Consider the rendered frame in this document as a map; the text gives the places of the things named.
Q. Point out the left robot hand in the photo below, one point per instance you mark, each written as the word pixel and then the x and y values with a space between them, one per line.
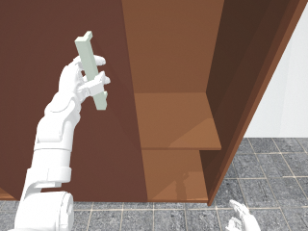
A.
pixel 72 79

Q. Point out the robot left forearm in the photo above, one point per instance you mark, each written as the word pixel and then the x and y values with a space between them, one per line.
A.
pixel 53 146

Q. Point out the handle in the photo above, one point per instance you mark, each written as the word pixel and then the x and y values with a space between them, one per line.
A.
pixel 89 65

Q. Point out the right robot hand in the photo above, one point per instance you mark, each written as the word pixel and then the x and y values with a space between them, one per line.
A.
pixel 247 223

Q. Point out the robot left upper arm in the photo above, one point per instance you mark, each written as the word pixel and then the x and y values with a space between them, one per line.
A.
pixel 46 211

